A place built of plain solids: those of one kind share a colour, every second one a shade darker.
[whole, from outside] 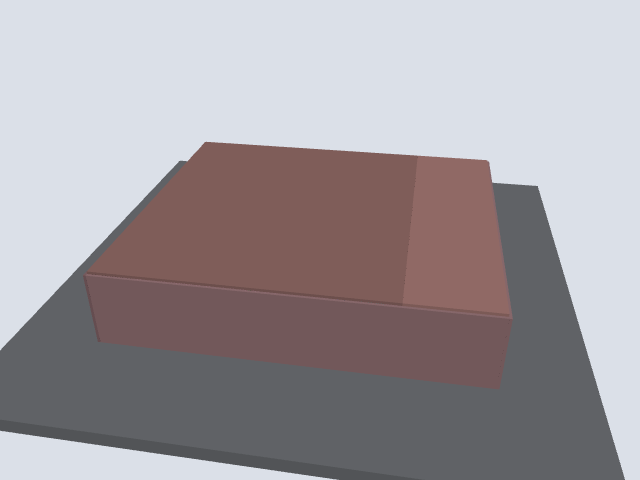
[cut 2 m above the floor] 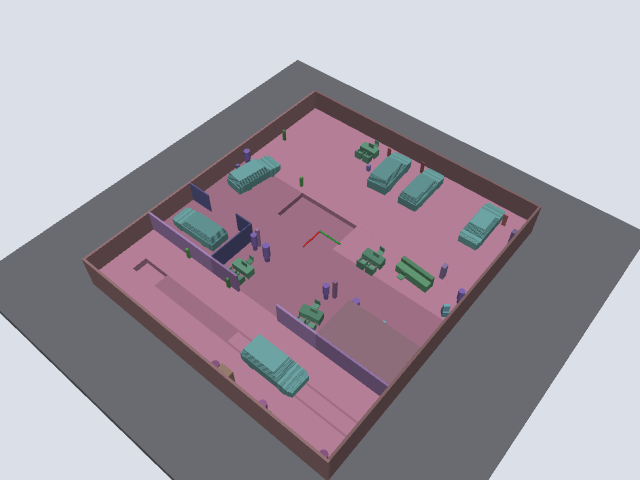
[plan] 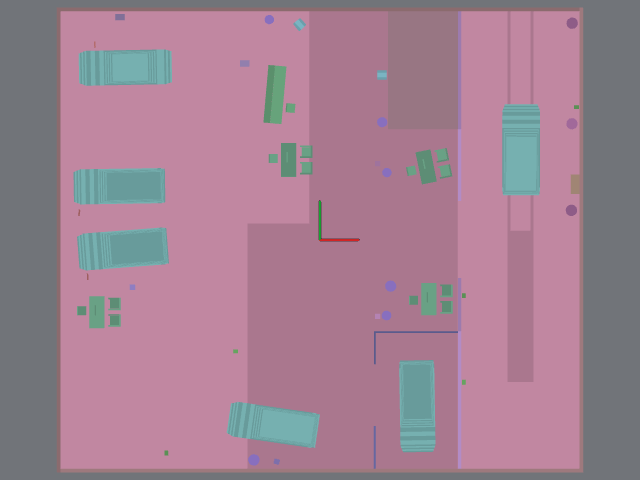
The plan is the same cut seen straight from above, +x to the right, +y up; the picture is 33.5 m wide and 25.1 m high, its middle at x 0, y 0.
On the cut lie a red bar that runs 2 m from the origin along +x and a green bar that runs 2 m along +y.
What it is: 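A car dealer's showroom with its handover bay and the front of its workshop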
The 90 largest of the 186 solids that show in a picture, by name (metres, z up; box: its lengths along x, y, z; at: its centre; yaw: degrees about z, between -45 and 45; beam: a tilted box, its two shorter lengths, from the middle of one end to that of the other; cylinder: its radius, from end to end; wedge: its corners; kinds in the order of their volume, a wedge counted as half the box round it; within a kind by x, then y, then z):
{
 "floor_1": {"box": [9.78, 23.93, 1.25], "at": [-8.68, 0.0, 0.57]},
 "floor_2": {"box": [3.25, 6.78, 1.25], "at": [-2.18, -8.58, 0.57]},
 "floor_3": {"box": [3.25, 6.07, 0.74], "at": [-2.18, -2.16, 0.32]},
 "floor_4": {"box": [3.25, 11.1, 1.25], "at": [-2.18, 6.41, 0.57]},
 "floor_5": {"box": [7.79, 23.93, 1.25], "at": [3.33, 0.0, 0.57]},
 "floor_6": {"box": [2.61, 23.93, 1.25], "at": [8.51, 0.0, 0.57]},
 "floor_7": {"box": [0.15, 19.39, 1.25], "at": [9.88, 2.27, 0.57]},
 "floor_8": {"box": [1.36, 1.93, 1.25], "at": [10.48, -11.0, 0.57]},
 "floor_9": {"box": [1.36, 2.63, 0.64], "at": [10.48, -8.73, 0.27]},
 "floor_10": {"box": [1.07, 2.33, 1.25], "at": [10.48, -6.25, 0.57]},
 "floor_11": {"box": [1.07, 5.59, 1.25], "at": [10.48, -2.3, 0.57]},
 "floor_12": {"box": [1.07, 11.48, 1.25], "at": [10.48, 6.22, 0.57]},
 "floor_13": {"box": [0.15, 19.39, 1.25], "at": [11.08, 2.27, 0.57]},
 "floor_14": {"box": [2.42, 23.93, 1.25], "at": [12.36, 0.0, 0.57]},
 "roof_1": {"box": [20.79, 23.93, 0.2], "at": [-3.18, 0.0, 5.7]},
 "roof_2": {"box": [6.36, 23.93, 0.77], "at": [10.39, 0.0, 5.42]},
 "wall_1": {"box": [0.2, 24.33, 5.65], "at": [-13.67, 0.0, 2.77]},
 "wall_2": {"box": [27.14, 0.2, 5.65], "at": [0.0, -12.06, 2.77]},
 "wall_3": {"box": [27.14, 0.2, 5.65], "at": [0.0, 12.06, 2.77]},
 "wall_4": {"box": [0.2, 24.33, 5.65], "at": [13.67, 0.0, 2.77]},
 "block_1": {"box": [3.66, 6.17, 2.98], "at": [5.38, 8.88, 2.69]},
 "car_1": {"box": [0.22, 1.94, 0.78], "at": [-12.14, -0.61, 1.77], "yaw": 4.4},
 "car_2": {"box": [0.22, 1.94, 0.81], "at": [-11.94, -0.6, 1.79], "yaw": 4.4},
 "car_3": {"box": [0.22, 1.94, 0.84], "at": [-11.73, -0.58, 1.8], "yaw": 4.4},
 "car_4": {"box": [0.23, 1.84, 0.76], "at": [-11.7, 2.79, 1.73], "yaw": 0.9},
 "car_5": {"box": [0.22, 1.94, 0.87], "at": [-11.53, -0.57, 1.82], "yaw": 4.4},
 "car_6": {"box": [0.24, 1.83, 0.76], "at": [-11.41, 8.99, 1.71], "yaw": 1.1},
 "car_7": {"box": [3.1, 1.84, 0.76], "at": [-10.04, 2.82, 1.73], "yaw": 0.9},
 "car_8": {"box": [2.78, 1.83, 0.76], "at": [-9.91, 9.02, 1.71], "yaw": 1.1},
 "car_9": {"box": [2.76, 1.72, 0.08], "at": [-9.91, 9.02, 2.12], "yaw": 1.1},
 "car_10": {"box": [2.64, 1.68, 0.08], "at": [-9.91, 9.02, 2.19], "yaw": 1.1},
 "car_11": {"box": [3.08, 1.94, 0.87], "at": [-9.89, -0.44, 1.82], "yaw": 4.4},
 "car_12": {"box": [3.41, 1.73, 0.08], "at": [-9.88, 2.82, 2.14], "yaw": 0.9},
 "car_13": {"box": [3.33, 1.69, 0.08], "at": [-9.86, 2.82, 2.21], "yaw": 0.9},
 "car_14": {"box": [3.24, 1.65, 0.08], "at": [-9.84, 2.82, 2.28], "yaw": 0.9},
 "car_15": {"box": [3.16, 1.61, 0.08], "at": [-9.82, 2.82, 2.35], "yaw": 0.9},
 "car_16": {"box": [3.08, 1.56, 0.08], "at": [-9.8, 2.82, 2.42], "yaw": 0.9},
 "car_17": {"box": [3.0, 1.52, 0.08], "at": [-9.78, 2.82, 2.49], "yaw": 0.9},
 "car_18": {"box": [2.91, 1.48, 0.08], "at": [-9.76, 2.82, 2.56], "yaw": 0.9},
 "car_19": {"box": [3.39, 1.83, 0.09], "at": [-9.73, -0.43, 2.29], "yaw": 4.4},
 "car_20": {"box": [3.3, 1.79, 0.09], "at": [-9.71, -0.43, 2.37], "yaw": 4.4},
 "car_21": {"box": [3.21, 1.75, 0.09], "at": [-9.69, -0.43, 2.45], "yaw": 4.4},
 "car_22": {"box": [3.11, 1.7, 0.09], "at": [-9.66, -0.42, 2.53], "yaw": 4.4},
 "car_23": {"box": [3.02, 1.66, 0.09], "at": [-9.64, -0.42, 2.6], "yaw": 4.4},
 "car_24": {"box": [2.93, 1.62, 0.09], "at": [-9.62, -0.42, 2.68], "yaw": 4.4},
 "car_25": {"box": [2.83, 1.58, 0.09], "at": [-9.6, -0.42, 2.76], "yaw": 4.4},
 "car_26": {"box": [2.74, 1.53, 0.09], "at": [-9.57, -0.42, 2.84], "yaw": 4.4},
 "car_27": {"box": [0.39, 1.83, 0.76], "at": [-8.34, 9.05, 1.71], "yaw": 1.1},
 "car_28": {"box": [3.03, 1.83, 0.78], "at": [-2.02, -9.72, 1.74], "yaw": -8.3},
 "car_29": {"box": [3.34, 1.73, 0.08], "at": [-1.86, -9.74, 2.17], "yaw": -8.3},
 "car_30": {"box": [3.26, 1.68, 0.08], "at": [-1.84, -9.74, 2.24], "yaw": -8.3},
 "car_31": {"box": [3.17, 1.64, 0.08], "at": [-1.82, -9.75, 2.31], "yaw": -8.3},
 "car_32": {"box": [3.09, 1.6, 0.08], "at": [-1.8, -9.75, 2.38], "yaw": -8.3},
 "car_33": {"box": [3.0, 1.56, 0.08], "at": [-1.78, -9.75, 2.46], "yaw": -8.3},
 "car_34": {"box": [2.92, 1.51, 0.08], "at": [-1.76, -9.76, 2.53], "yaw": -8.3},
 "car_35": {"box": [2.83, 1.47, 0.08], "at": [-1.74, -9.76, 2.6], "yaw": -8.3},
 "car_36": {"box": [1.84, 3.12, 0.77], "at": [5.08, -8.24, 1.75], "yaw": 0.9},
 "car_37": {"box": [1.73, 3.43, 0.08], "at": [5.08, -8.08, 2.16], "yaw": 0.9},
 "car_38": {"box": [1.69, 3.34, 0.08], "at": [5.08, -8.06, 2.23], "yaw": 0.9},
 "car_39": {"box": [1.65, 3.26, 0.08], "at": [5.08, -8.04, 2.31], "yaw": 0.9},
 "car_40": {"box": [1.6, 3.18, 0.08], "at": [5.08, -8.02, 2.38], "yaw": 0.9},
 "car_41": {"box": [1.56, 3.09, 0.08], "at": [5.08, -8.0, 2.45], "yaw": 0.9},
 "car_42": {"box": [1.52, 3.01, 0.08], "at": [5.08, -7.98, 2.52], "yaw": 0.9},
 "car_43": {"box": [1.48, 2.93, 0.08], "at": [5.08, -7.96, 2.59], "yaw": 0.9},
 "car_44": {"box": [1.84, 0.24, 0.77], "at": [5.11, -9.91, 1.75], "yaw": 0.9},
 "car_45": {"box": [1.57, 2.83, 0.08], "at": [10.52, 3.99, 2.79], "yaw": -0.1},
 "car_46": {"box": [1.61, 2.92, 0.08], "at": [10.52, 4.01, 2.71], "yaw": -0.1},
 "car_47": {"box": [1.65, 3.0, 0.08], "at": [10.52, 4.03, 2.64], "yaw": -0.1},
 "car_48": {"box": [1.7, 3.09, 0.08], "at": [10.52, 4.05, 2.56], "yaw": -0.1},
 "car_49": {"box": [1.74, 3.18, 0.08], "at": [10.52, 4.08, 2.49], "yaw": -0.1},
 "car_50": {"box": [1.78, 3.27, 0.08], "at": [10.52, 4.1, 2.42], "yaw": -0.1},
 "car_51": {"box": [1.82, 3.35, 0.08], "at": [10.52, 4.12, 2.34], "yaw": -0.1},
 "car_52": {"box": [1.87, 3.44, 0.08], "at": [10.52, 4.14, 2.27], "yaw": -0.1},
 "car_53": {"box": [1.98, 3.13, 0.82], "at": [10.52, 4.3, 1.82], "yaw": -0.1},
 "car_54": {"box": [1.98, 0.22, 0.82], "at": [10.52, 5.97, 1.82], "yaw": -0.1},
 "car_55": {"box": [1.98, 0.22, 0.79], "at": [10.52, 6.17, 1.81], "yaw": -0.1},
 "car_56": {"box": [1.98, 0.22, 0.76], "at": [10.52, 6.38, 1.8], "yaw": -0.1},
 "part_1": {"box": [0.18, 7.19, 3.83], "at": [7.3, -8.37, 3.11]},
 "part_2": {"box": [0.18, 2.78, 3.83], "at": [7.3, -3.38, 3.11]},
 "part_3": {"box": [0.18, 3.75, 3.83], "at": [7.3, 3.92, 3.11]},
 "part_4": {"box": [0.18, 6.17, 3.83], "at": [7.3, 8.88, 3.11]},
 "counter_1": {"box": [0.35, 3.03, 1.1], "at": [-2.66, 7.63, 1.75], "yaw": -5.0},
 "counter_2": {"box": [0.6, 3.03, 0.74], "at": [-2.18, 7.59, 1.57], "yaw": -5.0},
 "screen_1": {"box": [0.1, 2.23, 2.95], "at": [2.87, -10.85, 2.67]},
 "screen_2": {"box": [0.1, 1.73, 2.95], "at": [2.87, -5.63, 2.67]},
 "screen_3": {"box": [4.3, 0.1, 2.95], "at": [5.07, -4.82, 2.67]},
 "cupboard_1": {"box": [0.47, 1.02, 1.95], "at": [13.34, 2.92, 2.17]},
 "column_1": {"box": [0.28, 0.28, 4.4], "at": [3.02, -3.99, 3.4]},
 "column_2": {"box": [0.28, 0.28, 4.4], "at": [3.02, 3.99, 3.4]},
 "tub_1": {"cylinder": 0.29, "from": [3.7, -2.41, 1.77], "to": [3.7, -2.41, 3.09]}
}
